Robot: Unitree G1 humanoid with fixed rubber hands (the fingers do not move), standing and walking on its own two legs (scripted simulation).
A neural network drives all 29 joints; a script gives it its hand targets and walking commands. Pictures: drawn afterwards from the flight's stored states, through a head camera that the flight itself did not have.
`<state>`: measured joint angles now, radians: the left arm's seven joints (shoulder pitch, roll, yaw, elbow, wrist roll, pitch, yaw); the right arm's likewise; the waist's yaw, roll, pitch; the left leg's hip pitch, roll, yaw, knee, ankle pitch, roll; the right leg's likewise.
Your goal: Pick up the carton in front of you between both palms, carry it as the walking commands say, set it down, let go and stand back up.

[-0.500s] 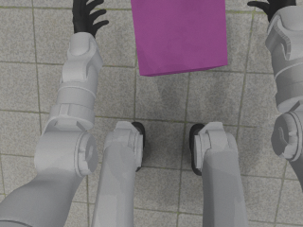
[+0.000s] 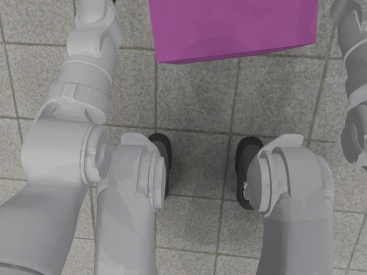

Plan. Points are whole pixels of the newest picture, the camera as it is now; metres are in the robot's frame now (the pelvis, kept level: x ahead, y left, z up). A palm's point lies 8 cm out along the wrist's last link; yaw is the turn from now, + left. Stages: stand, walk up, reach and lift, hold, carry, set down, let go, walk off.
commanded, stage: reach and lift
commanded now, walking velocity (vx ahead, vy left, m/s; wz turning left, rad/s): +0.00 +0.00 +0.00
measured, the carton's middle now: out of the picture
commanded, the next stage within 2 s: none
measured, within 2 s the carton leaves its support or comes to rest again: leaves its support in 0.68 s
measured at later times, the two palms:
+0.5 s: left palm out of the picture +0.54 +0.11 -0.17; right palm out of the picture +0.55 -0.19 -0.17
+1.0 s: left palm out of the picture +0.51 +0.11 -0.03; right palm out of the picture +0.51 -0.19 -0.04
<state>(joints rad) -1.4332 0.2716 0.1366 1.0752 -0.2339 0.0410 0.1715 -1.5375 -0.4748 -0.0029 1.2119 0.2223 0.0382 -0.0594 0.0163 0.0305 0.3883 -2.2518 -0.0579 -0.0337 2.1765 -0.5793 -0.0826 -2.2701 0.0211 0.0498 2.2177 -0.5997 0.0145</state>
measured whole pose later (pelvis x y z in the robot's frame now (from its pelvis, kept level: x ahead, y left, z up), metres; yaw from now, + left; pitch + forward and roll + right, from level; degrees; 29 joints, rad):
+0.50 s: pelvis -0.01 +0.00 +0.00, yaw +0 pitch +37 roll +3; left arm -1.50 0.19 0.24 1.11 -0.13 0.06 0.20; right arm -1.62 -0.40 -0.01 1.28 0.16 0.07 -0.06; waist 0.00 0.03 0.40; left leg -2.24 -0.06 -0.04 2.15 -0.55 -0.08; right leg -2.26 0.03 0.05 2.19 -0.57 0.02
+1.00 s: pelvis +0.00 +0.01 +0.04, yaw -3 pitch +41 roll +2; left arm -1.14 0.02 0.47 0.75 0.07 0.29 0.15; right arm -1.23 -0.18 -0.28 0.89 -0.07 0.33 -0.07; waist 0.00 0.04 -0.02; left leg -2.19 -0.12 -0.08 2.02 -0.56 -0.10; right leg -2.22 0.10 0.09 2.04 -0.54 0.07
